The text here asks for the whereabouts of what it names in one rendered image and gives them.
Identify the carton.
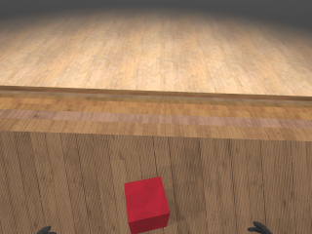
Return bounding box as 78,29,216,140
124,176,170,234

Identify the right robot hand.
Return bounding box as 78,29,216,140
248,221,272,234

